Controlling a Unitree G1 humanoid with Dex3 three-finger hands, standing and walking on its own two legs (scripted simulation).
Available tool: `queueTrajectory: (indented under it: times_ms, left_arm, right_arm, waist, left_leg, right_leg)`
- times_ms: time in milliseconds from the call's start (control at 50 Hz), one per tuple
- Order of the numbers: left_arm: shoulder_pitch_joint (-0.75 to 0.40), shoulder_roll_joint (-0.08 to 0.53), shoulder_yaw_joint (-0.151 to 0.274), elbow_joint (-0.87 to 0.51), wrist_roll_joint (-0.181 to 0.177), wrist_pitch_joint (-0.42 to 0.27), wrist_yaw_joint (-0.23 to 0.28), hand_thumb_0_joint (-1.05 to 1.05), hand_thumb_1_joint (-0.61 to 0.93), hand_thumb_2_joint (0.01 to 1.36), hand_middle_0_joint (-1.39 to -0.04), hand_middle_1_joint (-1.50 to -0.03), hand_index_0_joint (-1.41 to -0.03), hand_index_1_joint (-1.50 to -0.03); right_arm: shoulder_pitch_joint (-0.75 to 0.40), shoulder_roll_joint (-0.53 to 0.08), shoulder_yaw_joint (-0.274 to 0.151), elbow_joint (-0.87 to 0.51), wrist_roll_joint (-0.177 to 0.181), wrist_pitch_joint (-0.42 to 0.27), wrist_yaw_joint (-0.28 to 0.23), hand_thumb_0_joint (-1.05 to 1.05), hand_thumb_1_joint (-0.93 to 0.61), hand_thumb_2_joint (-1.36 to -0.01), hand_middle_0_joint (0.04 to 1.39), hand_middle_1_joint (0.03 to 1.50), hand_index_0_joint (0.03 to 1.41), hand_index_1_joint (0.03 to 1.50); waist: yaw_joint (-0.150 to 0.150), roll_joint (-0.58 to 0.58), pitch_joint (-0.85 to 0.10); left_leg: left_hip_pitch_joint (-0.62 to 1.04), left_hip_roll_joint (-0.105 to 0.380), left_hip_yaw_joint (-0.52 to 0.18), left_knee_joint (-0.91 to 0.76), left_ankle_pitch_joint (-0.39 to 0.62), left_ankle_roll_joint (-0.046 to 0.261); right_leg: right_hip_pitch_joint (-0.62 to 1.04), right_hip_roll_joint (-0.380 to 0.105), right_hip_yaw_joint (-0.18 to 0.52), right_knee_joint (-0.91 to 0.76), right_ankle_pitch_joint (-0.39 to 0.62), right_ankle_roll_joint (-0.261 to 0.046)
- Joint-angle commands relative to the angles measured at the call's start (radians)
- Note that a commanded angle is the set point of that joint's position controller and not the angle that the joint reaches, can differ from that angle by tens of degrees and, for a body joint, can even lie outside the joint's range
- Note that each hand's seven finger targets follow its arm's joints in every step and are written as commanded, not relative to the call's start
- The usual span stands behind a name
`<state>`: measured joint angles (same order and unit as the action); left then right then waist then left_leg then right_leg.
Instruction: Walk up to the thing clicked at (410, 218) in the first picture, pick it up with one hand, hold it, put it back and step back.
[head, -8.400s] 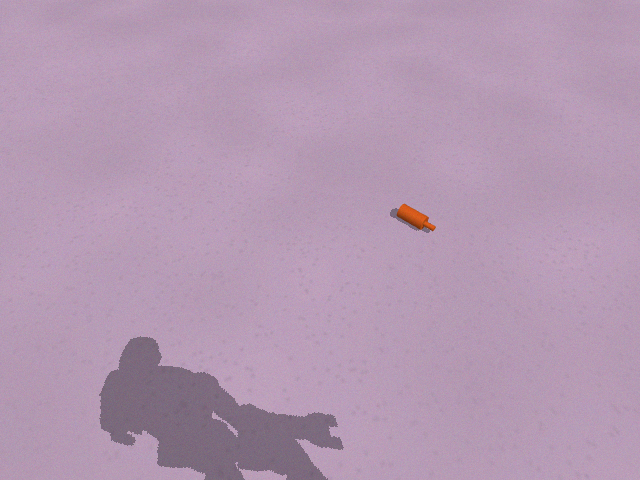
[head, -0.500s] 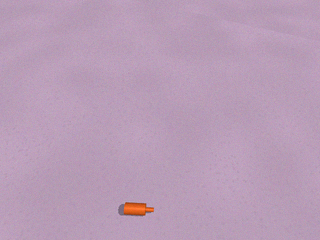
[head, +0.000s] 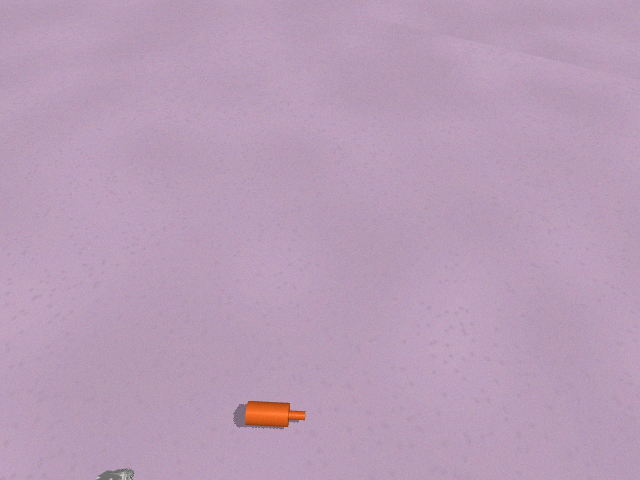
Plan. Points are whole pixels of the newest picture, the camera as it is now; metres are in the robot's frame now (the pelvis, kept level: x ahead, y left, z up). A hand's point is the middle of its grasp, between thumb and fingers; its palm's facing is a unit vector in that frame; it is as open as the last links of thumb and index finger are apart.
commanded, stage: walk up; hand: left
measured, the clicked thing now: (276, 414) +0.39 +0.15 -0.74
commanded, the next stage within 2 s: stand in 0.38 s
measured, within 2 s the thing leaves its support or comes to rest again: neither
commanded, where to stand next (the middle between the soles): +0.04 -0.03 m, yaw -1 degrees
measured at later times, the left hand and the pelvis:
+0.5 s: hand out of the picture +0.08 +0.26 -0.15, palm faces -0.01 -0.95 -0.32, open 7.4 cm; pelvis +0.00 +0.00 +0.00, yaw +0 degrees
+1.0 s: hand out of the picture +0.09 +0.27 -0.15, palm faces -0.03 -0.94 -0.34, open 7.4 cm; pelvis +0.01 +0.02 +0.01, yaw -1 degrees
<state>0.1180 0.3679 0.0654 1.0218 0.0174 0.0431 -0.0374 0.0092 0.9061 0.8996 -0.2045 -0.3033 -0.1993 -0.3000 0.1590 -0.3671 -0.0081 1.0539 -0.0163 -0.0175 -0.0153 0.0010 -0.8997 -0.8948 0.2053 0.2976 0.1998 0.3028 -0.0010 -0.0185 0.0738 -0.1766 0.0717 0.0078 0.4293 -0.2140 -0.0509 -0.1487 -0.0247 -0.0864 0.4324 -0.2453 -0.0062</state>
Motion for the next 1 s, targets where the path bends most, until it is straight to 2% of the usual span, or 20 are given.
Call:
queueTrajectory:
  times_ms: [0,80,200,340,360,400,480,520,600,660,780,840,940,980]
  left_arm:
    - [-0.029,0.210,0.042,-0.072,0.002,-0.020,0.009,0.000,0.900,0.900,-0.200,-0.300,-0.200,-0.300]
    - [-0.030,0.210,0.042,-0.071,0.002,-0.019,0.009,0.000,0.900,0.900,-0.200,-0.300,-0.200,-0.300]
    - [-0.038,0.212,0.040,-0.076,0.001,-0.022,0.010,0.000,0.900,0.900,-0.200,-0.300,-0.200,-0.300]
    - [-0.018,0.211,0.041,-0.070,0.001,-0.019,0.009,0.000,0.900,0.900,-0.200,-0.300,-0.200,-0.300]
    - [-0.032,0.166,0.004,-0.030,-0.008,-0.037,0.016,0.000,0.900,0.900,-0.200,-0.300,-0.200,-0.300]
    - [-0.046,0.193,0.003,-0.017,-0.002,-0.055,0.021,0.000,0.900,0.900,-0.200,-0.300,-0.200,-0.300]
    - [-0.041,0.205,-0.004,0.019,-0.004,-0.068,0.030,0.000,0.900,0.900,-0.200,-0.300,-0.200,-0.300]
    - [-0.043,0.204,-0.008,0.029,-0.008,-0.073,0.032,0.000,0.900,0.900,-0.200,-0.300,-0.200,-0.300]
    - [-0.037,0.196,-0.013,0.047,-0.009,-0.074,0.034,0.000,0.900,0.900,-0.200,-0.300,-0.200,-0.300]
    - [-0.041,0.198,-0.015,0.049,-0.008,-0.078,0.037,0.000,0.900,0.900,-0.200,-0.300,-0.200,-0.300]
    - [-0.037,0.195,-0.019,0.060,-0.008,-0.079,0.042,0.000,0.900,0.900,-0.200,-0.300,-0.200,-0.300]
    - [-0.036,0.195,-0.020,0.061,-0.006,-0.079,0.044,0.000,0.900,0.900,-0.200,-0.300,-0.200,-0.300]
    - [-0.040,0.189,-0.020,0.065,-0.006,-0.073,0.044,0.000,0.900,0.900,-0.200,-0.300,-0.200,-0.300]
    - [-0.034,0.201,-0.018,0.065,-0.005,-0.075,0.046,0.000,0.900,0.900,-0.200,-0.300,-0.200,-0.300]
  right_arm:
    - [-0.019,-0.230,-0.049,-0.068,0.004,-0.026,-0.018,0.000,-0.900,-0.900,0.200,0.300,0.200,0.300]
    - [-0.026,-0.233,-0.050,-0.070,0.002,-0.025,-0.018,0.000,-0.900,-0.900,0.200,0.300,0.200,0.300]
    - [-0.019,-0.227,-0.047,-0.071,0.004,-0.024,-0.015,0.000,-0.900,-0.900,0.200,0.300,0.200,0.300]
    - [-0.030,-0.236,-0.049,-0.078,0.004,-0.026,-0.017,0.000,-0.900,-0.900,0.200,0.300,0.200,0.300]
    - [-0.084,-0.192,-0.025,-0.059,-0.001,-0.018,-0.005,0.000,-0.900,-0.900,0.200,0.300,0.200,0.300]
    - [-0.073,-0.180,-0.018,-0.051,0.000,-0.012,0.003,0.000,-0.900,-0.900,0.200,0.300,0.200,0.300]
    - [-0.070,-0.202,-0.021,-0.023,0.004,-0.011,0.008,0.000,-0.900,-0.900,0.200,0.300,0.200,0.300]
    - [-0.070,-0.203,-0.023,-0.014,0.005,-0.012,0.009,0.000,-0.900,-0.900,0.200,0.300,0.200,0.300]
    - [-0.075,-0.202,-0.025,-0.003,0.001,-0.010,0.011,0.000,-0.900,-0.900,0.200,0.300,0.200,0.300]
    - [-0.075,-0.198,-0.026,0.002,0.000,-0.013,0.010,0.000,-0.900,-0.900,0.200,0.300,0.200,0.300]
    - [-0.084,-0.194,-0.026,0.011,0.003,-0.013,0.008,0.000,-0.900,-0.900,0.200,0.300,0.200,0.300]
    - [-0.092,-0.196,-0.028,0.014,0.004,-0.012,0.009,0.000,-0.900,-0.900,0.200,0.300,0.200,0.300]
    - [-0.097,-0.196,-0.027,0.017,0.001,-0.011,0.007,0.000,-0.900,-0.900,0.200,0.300,0.200,0.300]
    - [-0.098,-0.191,-0.027,0.015,0.004,-0.011,0.008,0.000,-0.900,-0.900,0.200,0.300,0.200,0.300]
  waist:
    - [0.010,0.019,-0.097]
    - [0.011,0.030,-0.084]
    - [0.004,0.010,-0.088]
    - [0.016,0.031,-0.099]
    - [0.018,0.106,-0.128]
    - [0.001,0.049,-0.088]
    - [0.002,0.023,-0.087]
    - [0.000,0.017,-0.086]
    - [0.004,0.017,-0.073]
    - [0.004,0.017,-0.100]
    - [0.005,0.017,-0.113]
    - [0.008,0.019,-0.117]
    - [0.008,0.037,-0.097]
    - [0.010,0.020,-0.115]
  left_leg:
    - [-0.022,0.062,-0.062,-0.066,0.137,0.090]
    - [-0.028,0.067,-0.070,-0.073,0.140,0.091]
    - [-0.006,0.050,-0.044,-0.052,0.157,0.081]
    - [-0.007,0.072,-0.065,-0.065,0.161,0.095]
    - [0.005,0.071,-0.059,-0.098,0.100,0.076]
    - [0.023,0.062,-0.064,-0.108,0.072,0.065]
    - [0.055,0.070,-0.066,-0.119,0.150,0.066]
    - [0.067,0.072,-0.066,-0.128,0.161,0.063]
    - [0.052,0.071,-0.065,-0.151,0.125,0.059]
    - [0.071,0.077,-0.063,-0.145,0.192,0.058]
    - [0.090,0.078,-0.059,-0.142,0.240,0.062]
    - [0.099,0.081,-0.058,-0.137,0.250,0.062]
    - [0.077,0.080,-0.058,-0.155,0.213,0.062]
    - [0.097,0.084,-0.062,-0.148,0.253,0.065]
  right_leg:
    - [0.044,-0.100,0.124,-0.081,0.129,-0.047]
    - [0.038,-0.095,0.116,-0.075,0.135,-0.044]
    - [0.027,-0.105,0.125,-0.097,0.133,-0.046]
    - [0.039,-0.094,0.111,-0.071,0.143,-0.040]
    - [0.056,-0.125,0.137,-0.135,0.102,-0.028]
    - [0.024,-0.128,0.146,-0.163,0.077,-0.023]
    - [0.036,-0.122,0.126,-0.163,0.165,-0.012]
    - [0.039,-0.122,0.124,-0.165,0.176,-0.010]
    - [0.042,-0.119,0.119,-0.180,0.135,-0.006]
    - [0.069,-0.124,0.115,-0.163,0.200,-0.007]
    - [0.079,-0.129,0.111,-0.164,0.257,-0.002]
    - [0.084,-0.130,0.107,-0.163,0.265,-0.001]
    - [0.078,-0.130,0.109,-0.169,0.218,-0.001]
    - [0.086,-0.130,0.104,-0.160,0.245,-0.002]
